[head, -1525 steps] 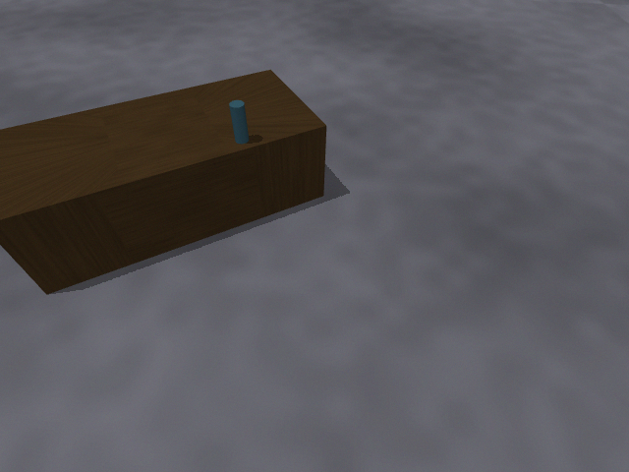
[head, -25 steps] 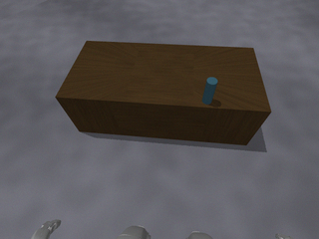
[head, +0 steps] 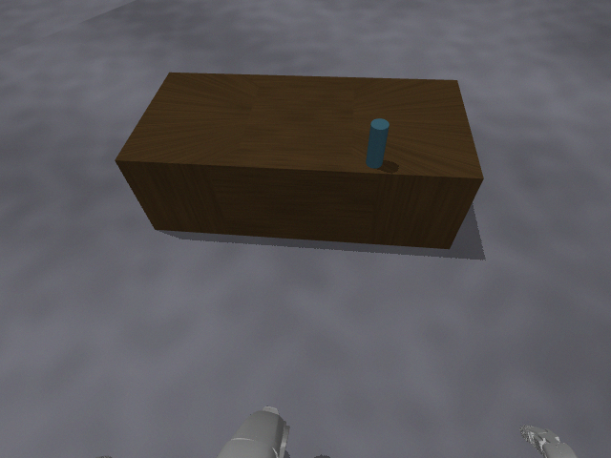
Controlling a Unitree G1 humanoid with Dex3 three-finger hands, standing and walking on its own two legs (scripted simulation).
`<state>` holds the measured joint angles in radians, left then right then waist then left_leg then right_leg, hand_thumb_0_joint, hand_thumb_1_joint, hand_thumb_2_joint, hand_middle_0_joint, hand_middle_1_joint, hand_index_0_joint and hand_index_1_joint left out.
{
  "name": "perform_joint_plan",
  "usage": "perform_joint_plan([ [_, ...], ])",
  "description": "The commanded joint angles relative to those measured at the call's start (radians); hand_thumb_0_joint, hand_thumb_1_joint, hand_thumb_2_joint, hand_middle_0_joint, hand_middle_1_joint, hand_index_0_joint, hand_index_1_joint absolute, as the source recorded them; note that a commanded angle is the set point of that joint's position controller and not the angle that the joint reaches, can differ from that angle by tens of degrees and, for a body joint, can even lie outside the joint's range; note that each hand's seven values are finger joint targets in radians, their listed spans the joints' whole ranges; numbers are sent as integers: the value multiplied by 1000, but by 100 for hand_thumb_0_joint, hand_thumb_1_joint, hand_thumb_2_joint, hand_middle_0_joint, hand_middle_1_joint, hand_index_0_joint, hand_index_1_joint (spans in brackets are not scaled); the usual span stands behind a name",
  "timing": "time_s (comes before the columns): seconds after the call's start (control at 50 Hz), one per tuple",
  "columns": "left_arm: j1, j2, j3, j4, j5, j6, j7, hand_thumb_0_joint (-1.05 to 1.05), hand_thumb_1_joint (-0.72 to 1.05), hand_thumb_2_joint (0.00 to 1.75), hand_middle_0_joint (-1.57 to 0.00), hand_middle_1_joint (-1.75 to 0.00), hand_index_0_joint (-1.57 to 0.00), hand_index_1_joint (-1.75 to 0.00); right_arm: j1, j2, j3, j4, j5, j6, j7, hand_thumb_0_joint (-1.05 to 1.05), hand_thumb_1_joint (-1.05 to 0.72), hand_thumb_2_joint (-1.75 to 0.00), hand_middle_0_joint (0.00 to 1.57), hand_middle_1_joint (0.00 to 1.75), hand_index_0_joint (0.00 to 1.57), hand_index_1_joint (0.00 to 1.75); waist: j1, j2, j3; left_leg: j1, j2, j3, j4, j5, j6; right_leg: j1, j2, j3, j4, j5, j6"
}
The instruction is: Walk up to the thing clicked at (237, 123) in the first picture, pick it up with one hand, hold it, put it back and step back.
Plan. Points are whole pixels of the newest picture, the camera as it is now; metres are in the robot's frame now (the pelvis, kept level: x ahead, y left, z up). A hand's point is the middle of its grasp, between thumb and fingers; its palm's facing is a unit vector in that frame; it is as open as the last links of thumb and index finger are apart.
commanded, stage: step back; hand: right
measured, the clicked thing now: (376, 144) +1.01 -0.13 -0.29
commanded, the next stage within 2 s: stand in 1.12 s
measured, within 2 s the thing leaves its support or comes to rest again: neither
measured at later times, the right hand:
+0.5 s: hand out of the picture +0.00 -0.25 -0.13, palm faces -0.13 +0.92 -0.37, open 7.4 cm
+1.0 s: hand out of the picture +0.11 -0.21 -0.15, palm faces -0.16 +0.92 -0.36, open 7.4 cm
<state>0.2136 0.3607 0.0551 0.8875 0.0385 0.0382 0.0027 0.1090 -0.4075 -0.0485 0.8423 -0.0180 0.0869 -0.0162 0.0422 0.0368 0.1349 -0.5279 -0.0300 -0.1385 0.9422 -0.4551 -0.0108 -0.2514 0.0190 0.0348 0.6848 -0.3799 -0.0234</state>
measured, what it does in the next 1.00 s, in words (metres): steps on the spot: left foot, then right foot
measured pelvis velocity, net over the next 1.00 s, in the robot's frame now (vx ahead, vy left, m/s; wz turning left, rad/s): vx -0.02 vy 0.03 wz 0.11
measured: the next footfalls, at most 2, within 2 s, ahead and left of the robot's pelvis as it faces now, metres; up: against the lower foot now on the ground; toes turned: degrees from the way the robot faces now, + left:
left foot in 0.26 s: -0.06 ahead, +0.14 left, +0.00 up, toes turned +6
right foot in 0.56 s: +0.01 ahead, -0.10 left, +0.00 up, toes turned +3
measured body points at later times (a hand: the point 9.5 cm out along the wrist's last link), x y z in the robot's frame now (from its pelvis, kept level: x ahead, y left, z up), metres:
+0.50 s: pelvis -0.07 +0.01 +0.01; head -0.07 +0.01 +0.46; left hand -0.06 +0.34 -0.11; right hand +0.01 -0.30 -0.11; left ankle -0.10 +0.14 -0.72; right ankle -0.02 -0.10 -0.70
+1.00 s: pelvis -0.02 +0.03 +0.00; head +0.01 +0.04 +0.45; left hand +0.01 +0.36 -0.12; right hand +0.11 -0.25 -0.12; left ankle +0.02 +0.17 -0.72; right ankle -0.03 -0.10 -0.71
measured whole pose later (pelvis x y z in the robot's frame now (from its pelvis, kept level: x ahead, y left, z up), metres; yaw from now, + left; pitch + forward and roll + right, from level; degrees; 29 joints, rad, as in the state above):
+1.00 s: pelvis -0.02 +0.03 +0.00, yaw +6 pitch -3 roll +1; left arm 0.18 0.38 0.04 0.96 0.00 -0.01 0.02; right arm 0.11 -0.35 -0.04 0.99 -0.03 0.00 0.00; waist 0.03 -0.01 0.13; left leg -0.34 0.03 0.03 0.63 -0.24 -0.01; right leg -0.28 -0.04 0.00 0.78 -0.46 -0.01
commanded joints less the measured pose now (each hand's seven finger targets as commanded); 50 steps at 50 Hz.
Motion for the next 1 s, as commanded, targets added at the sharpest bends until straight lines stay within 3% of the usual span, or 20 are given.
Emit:
perform_joint_plan([
  [0.0, -187, 274, 77, -119, 3, -42, 37, 0, 90, 90, -20, -30, -20, -30, 62, -177, -51, -36, 10, -22, -4, 0, -90, -90, 20, 30, 20, 30, -89, -112, -49, 26, -85, -55, 284, 8, 2, -133, -244, 146, -273, 349, -141],
  [0.06, -27, 273, 83, -88, 9, -57, 33, 0, 90, 90, -20, -30, -20, -30, 50, -170, -44, -33, -1, -35, -1, 0, -90, -90, 20, 30, 20, 30, 1, -149, -104, -14, -63, -16, 195, 44, -14, 30, -187, 158, -266, 122, -110],
  [0.14, 1, 299, 105, -74, 14, -60, 28, 0, 90, 90, -20, -30, -20, -30, 32, -179, -50, -25, -19, -57, 12, 0, -90, -90, 20, 30, 20, 30, 40, -238, -143, -26, 30, 24, -102, -62, -24, 184, -288, 294, -335, -313, -169],
  [0.2, -61, 337, 108, -76, 8, -49, 20, 0, 90, 90, -20, -30, -20, -30, 108, -197, -63, 23, -26, -69, 27, 0, -90, -90, 20, 30, 20, 30, -12, -274, -132, 233, 62, 91, -380, -126, 23, -13, -328, 259, -349, -311, -165],
  [0.24, -50, 269, 76, -68, 11, -39, 17, 0, 90, 90, -20, -30, -20, -30, 216, -189, -82, 98, -30, -77, 31, 0, -90, -90, 20, 30, 20, 30, -65, -108, -137, 490, 7, 111, -585, 44, 51, -181, -202, 99, -167, -301, -82],
  [0.26, -9, 196, 58, -71, 2, -37, 16, 0, 90, 90, -20, -30, -20, -30, 225, -236, -97, 104, -46, -82, 28, 0, -90, -90, 20, 30, 20, 30, -59, 124, -136, 584, 129, -151, -663, -159, 94, -380, -99, -16, 81, -290, -29],
  [0.28, -60, 180, 51, -77, -18, -43, 17, 0, 90, 90, -20, -30, -20, -30, 161, -316, -98, 59, -49, -87, 25, 0, -90, -90, 20, 30, 20, 30, -80, 230, -60, 424, 352, -489, -787, -483, 190, -503, 1, -112, 215, -213, 17],
  [0.3, -130, 280, 77, -60, -3, -49, 16, 0, 90, 90, -20, -30, -20, -30, 115, -340, -97, 50, -31, -91, 31, 0, -90, -90, 20, 30, 20, 30, -95, 147, 42, 168, 405, -548, -832, -607, 265, -387, -65, 34, 258, -185, 16],
  [0.36, -44, 229, 65, -14, -20, -64, -12, 0, 90, 90, -20, -30, -20, -30, 1, -202, -59, 32, -37, -112, 25, 0, -90, -90, 20, 30, 20, 30, -17, 80, 22, 235, 224, -170, -720, -194, 164, -251, -53, -1, 181, -18, 4],
  [0.46, -22, 226, 66, 7, -15, -68, -25, 0, 90, 90, -20, -30, -20, -30, 42, -237, -76, 44, -33, -101, 28, 0, -90, -90, 20, 30, 20, 30, -50, 172, -32, 183, 223, -98, -697, -245, 168, -76, -29, -72, 23, -35, 21],
  [0.52, 97, 212, 70, 66, -5, -89, -8, 0, 90, 90, -20, -30, -20, -30, 24, -180, -61, 36, -23, -80, 28, 0, -90, -90, 20, 30, 20, 30, 13, 70, -84, 114, 169, 0, -460, -181, 130, 175, 1, -82, -235, 72, 5],
  [0.54, 133, 234, 77, 77, 2, -99, 5, 0, 90, 90, -20, -30, -20, -30, 63, -117, -42, 38, -17, -78, 26, 0, -90, -90, 20, 30, 20, 30, 24, -51, -107, 61, 115, 46, -277, -138, 97, 249, -48, 49, -300, 17, -2],
  [0.56, 166, 317, 99, 71, 19, -110, 15, 0, 90, 90, -20, -30, -20, -30, 57, -69, -25, 8, -12, -82, 27, 0, -90, -90, 20, 30, 20, 30, 36, -238, -97, -118, -21, 108, -32, -123, 48, 294, -257, 421, -428, -159, -73],
  [0.6, 33, 377, 107, 16, 10, -112, 16, 0, 90, 90, -20, -30, -20, -30, 75, -183, -59, 31, -18, -85, 12, 0, -90, -90, 20, 30, 20, 30, 8, -131, 2, -81, 47, -22, 53, -118, 38, 40, -450, 628, -498, -346, -227],
  [0.68, 12, 273, 78, 13, -12, -131, 19, 0, 90, 90, -20, -30, -20, -30, 106, -162, -57, 72, -8, -99, 24, 0, -90, -90, 20, 30, 20, 30, -25, -97, -43, -1, 63, -15, 11, 32, 22, 84, -288, 256, -380, 184, -140],
  [0.82, -13, 260, 53, -2, -24, -105, 25, 0, 90, 90, -20, -30, -20, -30, 55, -113, -42, 71, -7, -99, 17, 0, -90, -90, 20, 30, 20, 30, -18, -202, -144, 222, 47, 179, -309, 169, 9, 65, -233, 32, -153, 759, -111],
  [0.88, -30, 242, 38, -15, -33, -83, 25, 0, 90, 90, -20, -30, -20, -30, 89, -137, -54, 110, -12, -106, 4, 0, -90, -90, 20, 30, 20, 30, -45, -128, -189, 375, 57, 167, -461, 463, 43, 16, -174, 2, -15, 627, -52],
  [0.9, -12, 212, 27, -26, -39, -80, 25, 0, 90, 90, -20, -30, -20, -30, 94, -188, -64, 108, -16, -110, -2, 0, -90, -90, 20, 30, 20, 30, -45, -28, -236, 445, 163, 46, -470, 596, 87, -38, -123, -13, 65, 518, -26],
  [0.94, 8, 194, 19, 4, -52, -54, 32, 0, 90, 90, -20, -30, -20, -30, 15, -246, -61, 82, -1, -113, -5, 0, -90, -90, 20, 30, 20, 30, -34, 113, -264, 352, 395, -187, -541, 536, 261, -43, -16, -34, 154, -134, 6],
  [0.98, -27, 209, 21, 27, -38, -47, 27, 0, 90, 90, -20, -30, -20, -30, -31, -230, -59, 92, -14, -106, -3, 0, -90, -90, 20, 30, 20, 30, -31, 112, -183, 236, 360, -135, -580, 339, 243, -26, -42, 11, 171, -215, -4],
])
